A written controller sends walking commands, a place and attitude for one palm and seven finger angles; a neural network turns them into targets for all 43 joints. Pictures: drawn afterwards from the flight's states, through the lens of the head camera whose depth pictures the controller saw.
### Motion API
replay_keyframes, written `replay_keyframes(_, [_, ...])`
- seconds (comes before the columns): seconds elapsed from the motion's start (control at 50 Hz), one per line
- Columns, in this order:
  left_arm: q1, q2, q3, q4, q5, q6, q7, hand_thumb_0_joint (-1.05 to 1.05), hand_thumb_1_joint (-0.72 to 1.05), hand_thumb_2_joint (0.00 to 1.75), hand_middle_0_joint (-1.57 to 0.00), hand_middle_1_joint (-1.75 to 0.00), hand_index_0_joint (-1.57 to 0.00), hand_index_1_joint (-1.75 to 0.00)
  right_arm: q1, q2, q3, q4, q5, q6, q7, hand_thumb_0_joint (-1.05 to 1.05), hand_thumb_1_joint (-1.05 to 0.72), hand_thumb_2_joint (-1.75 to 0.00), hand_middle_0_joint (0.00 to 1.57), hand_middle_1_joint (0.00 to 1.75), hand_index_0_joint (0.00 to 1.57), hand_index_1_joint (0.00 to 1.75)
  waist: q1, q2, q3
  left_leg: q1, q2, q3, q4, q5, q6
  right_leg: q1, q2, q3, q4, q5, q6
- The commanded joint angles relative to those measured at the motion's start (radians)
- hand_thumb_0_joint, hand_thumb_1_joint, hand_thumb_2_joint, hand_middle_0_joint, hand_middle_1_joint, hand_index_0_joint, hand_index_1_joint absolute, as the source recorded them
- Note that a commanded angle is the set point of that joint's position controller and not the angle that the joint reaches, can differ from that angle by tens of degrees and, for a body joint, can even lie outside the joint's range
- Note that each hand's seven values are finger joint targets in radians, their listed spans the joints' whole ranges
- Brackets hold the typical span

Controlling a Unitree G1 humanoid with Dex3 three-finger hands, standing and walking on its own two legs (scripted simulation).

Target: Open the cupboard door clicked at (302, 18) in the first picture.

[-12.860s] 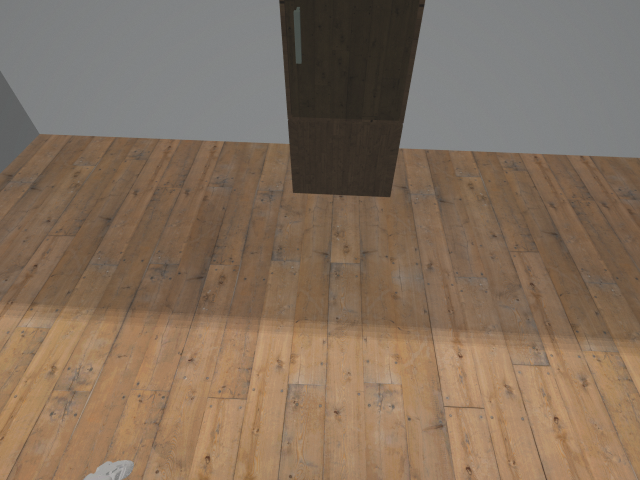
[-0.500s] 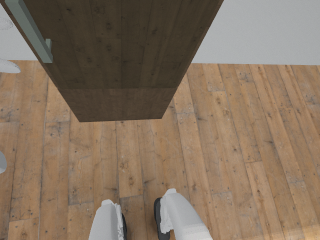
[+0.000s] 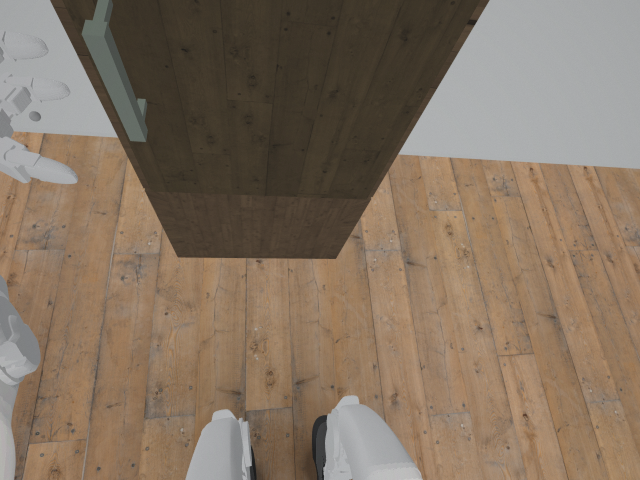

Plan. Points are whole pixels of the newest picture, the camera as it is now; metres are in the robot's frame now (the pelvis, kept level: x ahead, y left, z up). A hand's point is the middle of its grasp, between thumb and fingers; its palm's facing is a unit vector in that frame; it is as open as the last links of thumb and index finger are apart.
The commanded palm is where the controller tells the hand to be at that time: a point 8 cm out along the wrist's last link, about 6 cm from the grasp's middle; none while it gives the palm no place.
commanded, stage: move the hooked fingers beside the handle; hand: left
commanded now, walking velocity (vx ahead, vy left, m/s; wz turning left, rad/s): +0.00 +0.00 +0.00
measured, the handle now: (123, 77) +0.57 +0.20 +0.06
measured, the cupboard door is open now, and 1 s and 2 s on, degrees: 0 0 0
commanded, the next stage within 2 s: slide the fingers in behind the handle in 0.18 s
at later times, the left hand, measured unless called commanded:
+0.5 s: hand (60, 107) +0.52 +0.25 +0.06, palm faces -0.05 -1.00 -0.02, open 14.0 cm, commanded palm +0.51 +0.28 +0.06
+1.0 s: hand (98, 108) +0.53 +0.22 +0.06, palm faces -0.04 -1.00 -0.01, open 13.9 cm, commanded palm +0.51 +0.24 +0.06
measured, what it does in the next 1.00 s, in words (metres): stands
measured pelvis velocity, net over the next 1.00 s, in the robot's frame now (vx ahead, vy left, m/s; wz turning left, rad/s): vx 0.00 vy -0.01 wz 0.00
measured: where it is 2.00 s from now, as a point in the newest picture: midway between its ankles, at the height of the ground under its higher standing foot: outside the picture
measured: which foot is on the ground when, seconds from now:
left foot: down 0.00-1.00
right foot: down 0.00-1.00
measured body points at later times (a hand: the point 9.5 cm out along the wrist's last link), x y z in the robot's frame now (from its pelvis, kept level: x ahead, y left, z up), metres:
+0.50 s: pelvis -0.01 +0.00 -0.01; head +0.17 +0.04 +0.40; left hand +0.52 +0.31 +0.07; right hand -0.03 -0.26 -0.10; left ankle +0.00 +0.08 -0.65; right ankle +0.03 -0.13 -0.65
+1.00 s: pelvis +0.00 -0.01 +0.00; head +0.17 +0.03 +0.41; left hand +0.52 +0.27 +0.06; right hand +0.00 -0.27 -0.10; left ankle +0.00 +0.08 -0.65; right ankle +0.03 -0.13 -0.65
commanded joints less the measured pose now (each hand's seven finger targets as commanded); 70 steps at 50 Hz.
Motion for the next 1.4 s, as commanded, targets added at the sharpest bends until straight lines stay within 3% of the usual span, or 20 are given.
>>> replay_keyframes(0.0, [-0.443, 0.274, 0.026, -0.217, -0.022, -0.076, 0.021, 0.00, -0.50, 0.30, -0.30, -1.20, -0.30, -1.20, 0.205, -0.206, -0.074, -0.020, -0.004, -0.013, -0.019, 0.00, -0.90, -0.90, 0.20, 0.30, 0.20, 0.30, -0.017, 0.277, -0.500, 0.496, -0.005, -0.105, -0.106, 0.560, -0.044, 0.096, 0.043, 0.044, -0.056, 0.235, -0.032])
replay_keyframes(0.04, [-0.432, 0.321, 0.057, -0.213, -0.014, -0.075, 0.022, 0.00, -0.50, 0.30, -0.30, -1.20, -0.30, -1.20, 0.208, -0.210, -0.074, -0.025, -0.004, -0.013, -0.021, 0.00, -0.90, -0.90, 0.20, 0.30, 0.20, 0.30, -0.009, 0.252, -0.528, 0.487, -0.004, -0.106, -0.099, 0.588, -0.042, 0.126, 0.044, 0.044, -0.044, 0.263, -0.033])
replay_keyframes(0.08, [-0.420, 0.302, 0.042, -0.214, -0.008, -0.067, 0.026, 0.00, -0.50, 0.30, -0.30, -1.20, -0.30, -1.20, 0.202, -0.206, -0.072, -0.030, -0.003, -0.011, -0.019, 0.00, -0.90, -0.90, 0.20, 0.30, 0.20, 0.30, -0.003, 0.284, -0.528, 0.499, -0.003, -0.108, -0.101, 0.590, -0.047, 0.106, 0.042, 0.043, -0.046, 0.248, -0.031])
replay_keyframes(0.18, [-0.443, 0.353, 0.066, -0.167, -0.001, -0.047, 0.027, 0.00, -0.50, 0.30, -0.30, -1.20, -0.30, -1.20, 0.197, -0.209, -0.061, -0.039, 0.002, -0.016, -0.024, 0.00, -0.90, -0.90, 0.20, 0.30, 0.20, 0.30, -0.019, 0.197, -0.491, 0.364, -0.010, -0.088, -0.093, 0.470, -0.023, 0.166, 0.044, 0.054, -0.044, 0.242, -0.024])
replay_keyframes(0.22, [-0.463, 0.379, 0.079, -0.211, 0.001, -0.060, 0.027, 0.00, -0.50, 0.30, -0.30, -1.20, -0.30, -1.20, 0.200, -0.211, -0.061, -0.044, -0.001, -0.020, -0.024, 0.00, -0.90, -0.90, 0.20, 0.30, 0.20, 0.30, -0.007, 0.261, -0.530, 0.402, -0.010, -0.094, -0.093, 0.485, -0.028, 0.148, 0.044, 0.052, -0.035, 0.234, -0.032])
replay_keyframes(0.32, [-0.470, 0.295, 0.029, -0.193, -0.018, -0.055, 0.011, 0.00, -0.50, 0.30, -0.30, -1.20, -0.30, -1.20, 0.217, -0.211, -0.065, -0.023, -0.002, -0.024, -0.022, 0.00, -0.90, -0.90, 0.20, 0.30, 0.20, 0.30, -0.030, 0.252, -0.545, 0.451, -0.003, -0.112, -0.090, 0.514, -0.031, 0.097, 0.045, 0.044, -0.038, 0.227, -0.029])
replay_keyframes(0.42, [-0.453, 0.276, 0.028, -0.215, -0.010, -0.034, 0.030, 0.00, -0.50, 0.30, -0.30, -1.20, -0.30, -1.20, 0.235, -0.207, -0.070, -0.018, -0.004, -0.019, -0.016, 0.00, -0.90, -0.90, 0.20, 0.30, 0.20, 0.30, -0.016, 0.261, -0.561, 0.476, -0.002, -0.117, -0.098, 0.546, -0.036, 0.095, 0.045, 0.040, -0.041, 0.236, -0.030])
replay_keyframes(0.48, [-0.476, 0.271, 0.021, -0.178, -0.005, -0.025, 0.056, 0.00, -0.50, 0.30, -0.30, -1.20, -0.30, -1.20, 0.230, -0.204, -0.065, -0.013, -0.003, -0.018, -0.016, 0.00, -0.90, -0.90, 0.20, 0.30, 0.20, 0.30, -0.033, 0.207, -0.487, 0.390, -0.006, -0.102, -0.102, 0.454, -0.025, 0.111, 0.046, 0.047, -0.056, 0.211, -0.023])
replay_keyframes(0.56, [-0.502, 0.295, 0.037, -0.245, 0.017, -0.058, 0.094, 0.00, -0.50, 0.30, -0.30, -1.20, -0.30, -1.20, 0.238, -0.199, -0.069, -0.012, -0.011, -0.022, -0.012, 0.00, -0.90, -0.90, 0.20, 0.30, 0.20, 0.30, -0.017, 0.283, -0.555, 0.460, -0.005, -0.106, -0.104, 0.504, -0.036, 0.108, 0.044, 0.048, -0.045, 0.223, -0.030])
replay_keyframes(0.68, [-0.473, 0.217, -0.004, -0.211, 0.016, -0.051, 0.113, 0.00, -0.50, 0.30, -0.30, -1.20, -0.30, -1.20, 0.238, -0.196, -0.074, -0.009, -0.009, -0.015, -0.006, 0.00, -0.90, -0.90, 0.20, 0.30, 0.20, 0.30, -0.035, 0.225, -0.512, 0.446, -0.005, -0.099, -0.108, 0.509, -0.030, 0.117, 0.046, 0.047, -0.056, 0.245, -0.024])
replay_keyframes(0.74, [-0.497, 0.210, -0.013, -0.227, 0.019, -0.058, 0.115, 0.00, -0.50, 0.30, -0.30, -1.20, -0.30, -1.20, 0.242, -0.196, -0.074, -0.005, -0.011, -0.017, -0.007, 0.00, -0.90, -0.90, 0.20, 0.30, 0.20, 0.30, -0.032, 0.252, -0.539, 0.466, -0.008, -0.102, -0.108, 0.523, -0.032, 0.122, 0.044, 0.049, -0.053, 0.253, -0.027])
replay_keyframes(0.82, [-0.492, 0.116, -0.065, -0.235, 0.000, -0.063, 0.112, 0.00, -0.50, 0.30, -0.30, -1.20, -0.30, -1.20, 0.245, -0.187, -0.079, 0.006, -0.013, -0.019, -0.004, 0.00, -0.90, -0.90, 0.20, 0.30, 0.20, 0.30, -0.045, 0.248, -0.527, 0.512, -0.003, -0.112, -0.105, 0.572, -0.036, 0.089, 0.044, 0.041, -0.055, 0.264, -0.030])
replay_keyframes(0.9, [-0.456, 0.138, -0.027, -0.234, -0.007, -0.063, 0.129, 0.00, -0.50, 0.30, -0.30, -1.20, -0.30, -1.20, 0.239, -0.185, -0.083, 0.002, -0.012, -0.018, -0.002, 0.00, -0.90, -0.90, 0.20, 0.30, 0.20, 0.30, -0.029, 0.207, -0.546, 0.468, -0.011, -0.095, -0.106, 0.558, -0.030, 0.156, 0.044, 0.051, -0.059, 0.301, -0.025])
replay_keyframes(0.94, [-0.454, 0.139, -0.030, -0.272, 0.001, -0.076, 0.138, 0.00, -0.50, 0.30, -0.30, -1.20, -0.30, -1.20, 0.238, -0.181, -0.083, 0.002, -0.014, -0.017, 0.003, 0.00, -0.90, -0.90, 0.20, 0.30, 0.20, 0.30, -0.017, 0.248, -0.568, 0.495, -0.011, -0.092, -0.103, 0.596, -0.034, 0.159, 0.043, 0.053, -0.053, 0.322, -0.030])
replay_keyframes(1.06, [-0.469, 0.149, -0.017, -0.248, 0.009, -0.085, 0.171, 0.00, -0.50, 0.30, -0.30, -1.20, -0.30, -1.20, 0.227, -0.177, -0.081, -0.006, -0.011, -0.016, 0.002, 0.00, -0.90, -0.90, 0.20, 0.30, 0.20, 0.30, -0.022, 0.201, -0.534, 0.432, -0.017, -0.083, -0.106, 0.533, -0.029, 0.191, 0.042, 0.059, -0.050, 0.314, -0.027])
replay_keyframes(1.14, [-0.444, 0.061, -0.073, -0.262, 0.007, -0.095, 0.174, 0.00, -0.50, 0.30, -0.30, -1.20, -0.30, -1.20, 0.224, -0.169, -0.087, -0.004, -0.012, -0.019, 0.010, 0.00, -0.90, -0.90, 0.20, 0.30, 0.20, 0.30, -0.025, 0.225, -0.549, 0.491, -0.014, -0.086, -0.104, 0.583, -0.034, 0.166, 0.044, 0.056, -0.054, 0.327, -0.027])
replay_keyframes(1.18, [-0.457, 0.059, -0.072, -0.232, -0.001, -0.087, 0.174, 0.00, -0.50, 0.30, -0.30, -1.20, -0.30, -1.20, 0.219, -0.171, -0.087, 0.004, -0.010, -0.018, 0.008, 0.00, -0.90, -0.90, 0.20, 0.30, 0.20, 0.30, -0.036, 0.183, -0.514, 0.446, -0.016, -0.081, -0.107, 0.522, -0.029, 0.178, 0.044, 0.059, -0.061, 0.310, -0.025])
replay_keyframes(1.26, [-0.466, 0.072, -0.053, -0.257, 0.003, -0.097, 0.193, 0.00, -0.50, 0.30, -0.30, -1.20, -0.30, -1.20, 0.222, -0.170, -0.089, 0.004, -0.014, -0.022, 0.007, 0.00, -0.90, -0.90, 0.20, 0.30, 0.20, 0.30, -0.020, 0.209, -0.553, 0.465, -0.018, -0.083, -0.104, 0.548, -0.032, 0.182, 0.039, 0.060, -0.050, 0.322, -0.028])
replay_keyframes(1.3, [-0.463, 0.019, -0.093, -0.247, 0.010, -0.099, 0.202, 0.00, -0.50, 0.30, -0.30, -1.20, -0.30, -1.20, 0.220, -0.164, -0.091, 0.005, -0.015, -0.025, 0.011, 0.00, -0.90, -0.90, 0.20, 0.30, 0.20, 0.30, -0.033, 0.186, -0.525, 0.453, -0.019, -0.080, -0.107, 0.527, -0.030, 0.174, 0.040, 0.059, -0.057, 0.312, -0.024])
replay_keyframes(1.38, [-0.467, 0.011, -0.085, -0.273, 0.003, -0.111, 0.213, 0.00, -0.50, 0.30, -0.30, -1.20, -0.30, -1.20, 0.223, -0.165, -0.096, 0.009, -0.017, -0.026, 0.013, 0.00, -0.90, -0.90, 0.20, 0.30, 0.20, 0.30, -0.026, 0.192, -0.569, 0.481, -0.019, -0.085, -0.106, 0.558, -0.033, 0.189, 0.040, 0.058, -0.053, 0.334, -0.026])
